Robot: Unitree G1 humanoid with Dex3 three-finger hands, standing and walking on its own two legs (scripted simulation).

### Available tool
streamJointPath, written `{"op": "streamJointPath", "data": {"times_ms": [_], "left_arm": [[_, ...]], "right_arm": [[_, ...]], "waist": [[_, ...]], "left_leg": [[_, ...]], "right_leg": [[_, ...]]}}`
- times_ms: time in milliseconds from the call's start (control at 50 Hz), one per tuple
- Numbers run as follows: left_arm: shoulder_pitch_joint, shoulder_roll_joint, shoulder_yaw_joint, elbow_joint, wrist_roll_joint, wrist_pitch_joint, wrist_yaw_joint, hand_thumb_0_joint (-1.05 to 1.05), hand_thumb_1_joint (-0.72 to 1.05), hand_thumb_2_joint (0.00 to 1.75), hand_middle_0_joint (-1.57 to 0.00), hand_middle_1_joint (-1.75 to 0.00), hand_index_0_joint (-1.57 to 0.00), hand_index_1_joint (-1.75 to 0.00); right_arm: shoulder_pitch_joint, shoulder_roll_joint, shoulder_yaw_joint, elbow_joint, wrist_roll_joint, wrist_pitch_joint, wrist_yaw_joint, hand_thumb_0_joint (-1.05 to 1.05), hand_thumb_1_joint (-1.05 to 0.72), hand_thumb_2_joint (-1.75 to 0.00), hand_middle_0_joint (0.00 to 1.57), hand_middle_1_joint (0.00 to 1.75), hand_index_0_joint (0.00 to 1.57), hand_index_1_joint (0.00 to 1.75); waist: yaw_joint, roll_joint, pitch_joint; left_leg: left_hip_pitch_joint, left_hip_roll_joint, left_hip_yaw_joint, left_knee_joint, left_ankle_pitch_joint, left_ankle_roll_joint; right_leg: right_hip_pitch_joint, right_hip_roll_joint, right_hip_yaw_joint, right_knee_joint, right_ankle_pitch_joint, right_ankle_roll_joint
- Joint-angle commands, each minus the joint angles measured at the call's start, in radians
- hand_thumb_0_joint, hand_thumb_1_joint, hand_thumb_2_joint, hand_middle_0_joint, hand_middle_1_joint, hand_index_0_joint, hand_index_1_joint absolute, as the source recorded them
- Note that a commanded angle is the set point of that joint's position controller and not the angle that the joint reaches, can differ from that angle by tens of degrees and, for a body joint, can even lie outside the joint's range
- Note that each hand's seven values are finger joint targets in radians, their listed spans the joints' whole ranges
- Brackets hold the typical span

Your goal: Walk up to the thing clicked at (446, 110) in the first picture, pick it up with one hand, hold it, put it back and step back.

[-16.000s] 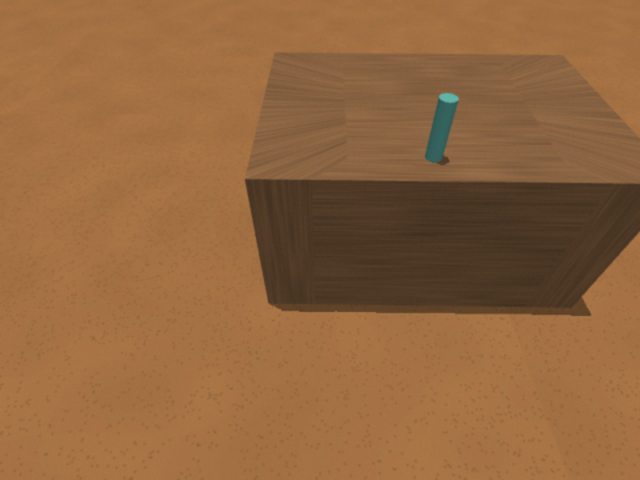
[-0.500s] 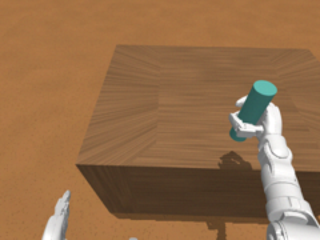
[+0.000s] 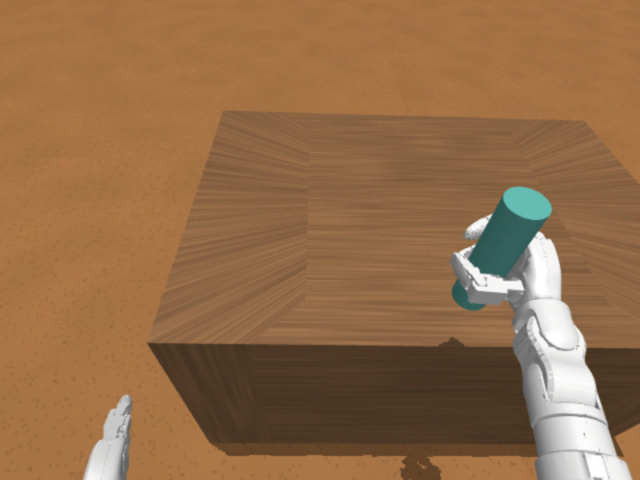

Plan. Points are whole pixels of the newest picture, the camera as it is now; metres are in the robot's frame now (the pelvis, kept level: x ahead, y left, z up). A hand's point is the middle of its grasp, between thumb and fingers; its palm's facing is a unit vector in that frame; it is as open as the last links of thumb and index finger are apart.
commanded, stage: lift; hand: right
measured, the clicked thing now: (493, 255) +0.36 -0.18 +0.13
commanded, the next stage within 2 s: hold in 0.22 s
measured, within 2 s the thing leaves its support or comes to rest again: neither
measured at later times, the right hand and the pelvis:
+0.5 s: hand (505, 261) +0.35 -0.19 +0.14, palm faces +0.08 +1.00 +0.00, open 6.5 cm; pelvis +0.01 -0.01 +0.01, yaw +0 degrees
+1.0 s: hand (510, 268) +0.33 -0.18 +0.15, palm faces +0.07 +1.00 -0.01, open 6.5 cm; pelvis +0.01 -0.01 +0.01, yaw -1 degrees
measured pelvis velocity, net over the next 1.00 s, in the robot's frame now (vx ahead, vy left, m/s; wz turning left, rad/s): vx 0.01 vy -0.01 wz -0.01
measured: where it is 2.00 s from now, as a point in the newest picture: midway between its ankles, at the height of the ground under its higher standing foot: outside the picture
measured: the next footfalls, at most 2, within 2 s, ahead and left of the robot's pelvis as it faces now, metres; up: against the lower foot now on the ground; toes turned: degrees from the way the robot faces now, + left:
none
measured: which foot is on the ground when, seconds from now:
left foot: down 0.00-1.00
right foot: down 0.00-1.00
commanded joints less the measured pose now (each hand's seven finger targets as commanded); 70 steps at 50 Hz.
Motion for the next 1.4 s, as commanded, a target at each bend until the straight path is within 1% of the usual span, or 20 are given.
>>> {"op": "streamJointPath", "data": {"times_ms": [0,80,120,160,300,320,400,440,540,640,800,820,840,880,980,1060,1140,1240,1340,1380], "left_arm": [[-0.07,0.114,0.045,-0.158,0.001,-0.061,0.018,0.0,-0.54,0.05,-0.03,-0.04,-0.03,-0.04],[-0.091,0.14,0.068,-0.165,0.003,-0.064,0.025,0.0,-0.55,0.05,-0.04,-0.04,-0.03,-0.04],[-0.08,0.085,0.021,-0.099,0.003,-0.057,0.017,0.0,-0.55,0.05,-0.04,-0.04,-0.04,-0.05],[-0.105,0.12,0.06,-0.105,0.002,-0.062,0.021,0.0,-0.55,0.05,-0.04,-0.04,-0.04,-0.05],[-0.111,0.103,0.046,-0.093,0.002,-0.066,0.01,0.0,-0.54,0.05,-0.04,-0.05,-0.04,-0.05],[-0.097,0.147,0.085,-0.076,0.003,-0.065,0.016,0.0,-0.55,0.05,-0.04,-0.05,-0.04,-0.05],[-0.102,0.158,0.098,-0.08,0.005,-0.076,0.013,0.0,-0.55,0.05,-0.04,-0.05,-0.04,-0.05],[-0.124,0.099,0.046,-0.039,0.003,-0.076,0.003,0.0,-0.54,0.05,-0.04,-0.05,-0.04,-0.05],[-0.15,0.131,0.063,-0.047,0.007,-0.082,0.001,0.0,-0.54,0.05,-0.04,-0.05,-0.04,-0.05],[-0.148,0.129,0.075,-0.008,0.009,-0.087,0.006,0.0,-0.55,0.05,-0.04,-0.05,-0.04,-0.05],[-0.174,0.097,0.048,0.032,0.008,-0.089,-0.003,0.0,-0.55,0.05,-0.04,-0.05,-0.04,-0.05],[-0.178,0.129,0.08,0.029,0.01,-0.091,0.002,0.0,-0.55,0.05,-0.04,-0.05,-0.04,-0.05],[-0.184,0.108,0.054,0.057,0.011,-0.089,0.0,0.0,-0.55,0.05,-0.04,-0.05,-0.04,-0.05],[-0.211,0.139,0.075,0.021,0.009,-0.103,0.005,0.0,-0.54,0.05,-0.04,-0.05,-0.05,-0.05],[-0.188,0.099,0.034,0.044,0.01,-0.117,0.01,0.0,-0.55,0.05,-0.04,-0.05,-0.05,-0.05],[-0.141,0.138,0.085,0.049,0.015,-0.116,0.01,0.0,-0.54,0.04,-0.04,-0.05,-0.05,-0.05],[-0.175,0.074,0.029,0.087,0.013,-0.116,-0.002,0.0,-0.54,0.05,-0.04,-0.05,-0.05,-0.05],[-0.218,0.131,0.067,0.054,0.015,-0.129,0.007,0.0,-0.54,0.05,-0.04,-0.05,-0.05,-0.05],[-0.189,0.108,0.046,0.042,0.015,-0.13,0.012,0.0,-0.54,0.05,-0.04,-0.05,-0.05,-0.05],[-0.186,0.113,0.055,0.049,0.015,-0.123,0.007,0.0,-0.54,0.05,-0.05,-0.05,-0.05,-0.05]], "right_arm": [[-0.366,-0.187,-0.062,-0.321,0.015,-0.07,-0.007,0.0,-0.54,-1.28,1.4,1.43,1.41,1.43],[-0.334,-0.175,-0.062,-0.338,0.019,-0.052,-0.008,0.0,-0.56,-1.29,1.4,1.43,1.41,1.43],[-0.326,-0.167,-0.047,-0.335,0.016,-0.041,-0.007,0.0,-0.57,-1.31,1.41,1.45,1.42,1.45],[-0.308,-0.161,-0.045,-0.323,0.015,-0.031,-0.005,0.0,-0.55,-1.3,1.39,1.43,1.4,1.43],[-0.324,-0.16,-0.041,-0.422,0.018,-0.012,0.001,0.0,-0.56,-1.32,1.4,1.44,1.41,1.44],[-0.287,-0.176,-0.068,-0.363,0.019,-0.002,-0.003,0.0,-0.56,-1.29,1.39,1.42,1.4,1.42],[-0.268,-0.161,-0.055,-0.391,0.019,0.011,0.002,0.0,-0.53,-1.3,1.38,1.43,1.4,1.43],[-0.267,-0.151,-0.039,-0.404,0.017,0.014,0.003,0.0,-0.53,-1.28,1.37,1.41,1.38,1.41],[-0.236,-0.138,-0.026,-0.432,0.015,0.033,0.007,0.0,-0.52,-1.3,1.37,1.42,1.39,1.42],[-0.242,-0.186,-0.081,-0.5,0.025,0.039,-0.003,0.0,-0.57,-1.31,1.4,1.44,1.41,1.44],[-0.177,-0.151,-0.062,-0.476,0.029,0.073,0.011,0.0,-0.55,-1.34,1.41,1.46,1.42,1.46],[-0.227,-0.18,-0.079,-0.539,0.03,0.073,0.014,0.0,-0.54,-1.34,1.41,1.46,1.42,1.46],[-0.199,-0.168,-0.069,-0.491,0.026,0.081,0.016,0.0,-0.53,-1.35,1.41,1.47,1.43,1.47],[-0.218,-0.147,-0.048,-0.512,0.03,0.078,0.026,0.0,-0.55,-1.33,1.4,1.45,1.42,1.45],[-0.196,-0.148,-0.053,-0.471,0.026,0.07,0.026,0.0,-0.57,-1.34,1.41,1.46,1.43,1.46],[-0.198,-0.188,-0.092,-0.52,0.03,0.069,0.02,0.0,-0.56,-1.34,1.42,1.46,1.43,1.46],[-0.184,-0.156,-0.075,-0.472,0.03,0.073,0.015,0.0,-0.56,-1.35,1.43,1.48,1.44,1.48],[-0.188,-0.133,-0.031,-0.482,0.02,0.062,0.018,0.0,-0.54,-1.36,1.42,1.48,1.44,1.48],[-0.148,-0.144,-0.055,-0.462,0.028,0.054,0.025,0.0,-0.53,-1.33,1.41,1.46,1.42,1.46],[-0.167,-0.188,-0.106,-0.495,0.032,0.051,0.02,0.0,-0.54,-1.35,1.42,1.47,1.43,1.47]], "waist": [[0.002,0.038,-0.245],[0.006,0.055,-0.274],[-0.008,0.013,-0.215],[0.003,0.034,-0.204],[-0.014,-0.017,-0.245],[0.002,0.021,-0.219],[0.004,0.031,-0.206],[-0.015,-0.003,-0.171],[-0.01,-0.013,-0.228],[-0.024,-0.017,-0.216],[-0.018,0.039,-0.146],[-0.014,0.005,-0.222],[-0.02,0.013,-0.171],[0.001,0.047,-0.166],[-0.007,0.037,-0.163],[-0.007,-0.012,-0.211],[-0.015,0.017,-0.126],[-0.006,0.012,-0.165],[-0.013,0.035,-0.208],[-0.022,0.017,-0.214]], "left_leg": [[0.207,-0.019,0.028,-0.119,0.149,0.003],[0.233,-0.016,0.031,-0.121,0.213,0.0],[0.221,-0.014,0.03,-0.13,0.199,0.004],[0.218,-0.016,0.033,-0.14,0.181,0.004],[0.262,-0.023,0.045,-0.141,0.242,0.013],[0.249,-0.027,0.046,-0.146,0.235,0.012],[0.253,-0.029,0.05,-0.16,0.221,0.012],[0.25,-0.028,0.047,-0.166,0.202,0.014],[0.286,-0.033,0.05,-0.159,0.275,0.019],[0.3,-0.028,0.05,-0.19,0.224,0.013],[0.287,-0.02,0.046,-0.216,0.232,0.002],[0.31,-0.02,0.043,-0.21,0.264,0.007],[0.29,-0.021,0.044,-0.216,0.24,0.006],[0.285,-0.026,0.05,-0.224,0.21,0.005],[0.292,-0.028,0.053,-0.225,0.2,0.006],[0.313,-0.022,0.049,-0.229,0.223,0.007],[0.293,-0.019,0.046,-0.244,0.198,0.004],[0.297,-0.03,0.055,-0.226,0.213,0.013],[0.34,-0.026,0.054,-0.228,0.258,0.008],[0.34,-0.022,0.053,-0.232,0.255,0.006]], "right_leg": [[0.02,0.021,-0.016,-0.132,0.175,-0.034],[0.062,0.02,-0.016,-0.134,0.234,-0.034],[0.034,0.023,-0.017,-0.142,0.225,-0.03],[0.041,0.018,-0.014,-0.155,0.211,-0.031],[0.097,0.009,-0.005,-0.174,0.301,-0.017],[0.093,0.006,-0.002,-0.177,0.294,-0.02],[0.096,0.002,0.004,-0.195,0.277,-0.019],[0.076,0.003,0.002,-0.204,0.261,-0.017],[0.123,-0.004,0.009,-0.203,0.373,-0.006],[0.123,0.007,-0.001,-0.218,0.285,-0.019],[0.11,0.018,-0.01,-0.224,0.268,-0.033],[0.15,0.017,-0.009,-0.225,0.303,-0.03],[0.132,0.017,-0.008,-0.228,0.286,-0.03],[0.134,0.011,0.0,-0.241,0.253,-0.033],[0.134,0.012,0.001,-0.248,0.247,-0.031],[0.165,0.02,-0.007,-0.245,0.265,-0.028],[0.113,0.023,-0.009,-0.252,0.232,-0.033],[0.142,0.008,0.005,-0.257,0.265,-0.023],[0.157,0.014,-0.002,-0.247,0.309,-0.027],[0.156,0.019,-0.005,-0.249,0.3,-0.027]]}}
